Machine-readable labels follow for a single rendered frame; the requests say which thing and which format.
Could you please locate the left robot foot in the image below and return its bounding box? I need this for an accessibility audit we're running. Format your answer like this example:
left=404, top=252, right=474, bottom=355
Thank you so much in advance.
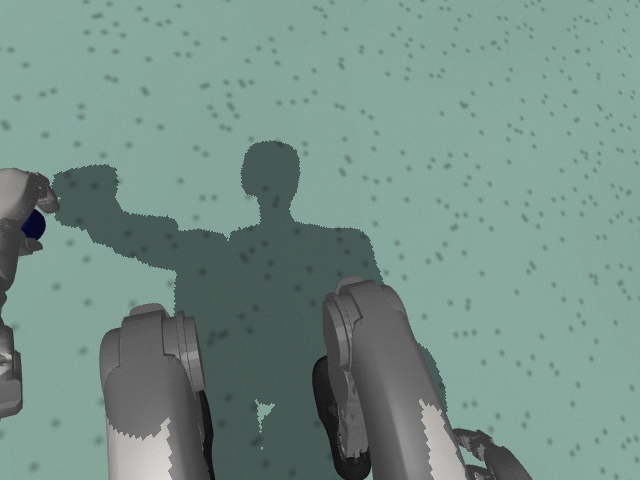
left=199, top=390, right=215, bottom=480

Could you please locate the tin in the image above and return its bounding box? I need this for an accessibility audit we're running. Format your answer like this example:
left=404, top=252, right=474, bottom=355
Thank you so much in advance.
left=21, top=208, right=46, bottom=240

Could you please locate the right robot hand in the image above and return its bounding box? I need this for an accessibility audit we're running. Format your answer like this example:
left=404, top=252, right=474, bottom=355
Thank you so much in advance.
left=453, top=428, right=533, bottom=480

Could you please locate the left robot hand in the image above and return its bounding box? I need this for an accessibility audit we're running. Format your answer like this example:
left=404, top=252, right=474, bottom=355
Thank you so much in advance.
left=0, top=168, right=60, bottom=257

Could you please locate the left robot arm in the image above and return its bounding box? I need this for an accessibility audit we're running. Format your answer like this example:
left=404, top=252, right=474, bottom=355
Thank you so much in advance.
left=0, top=223, right=23, bottom=419

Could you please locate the right robot foot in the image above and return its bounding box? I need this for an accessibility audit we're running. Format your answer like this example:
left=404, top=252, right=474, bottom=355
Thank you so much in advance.
left=312, top=355, right=371, bottom=480

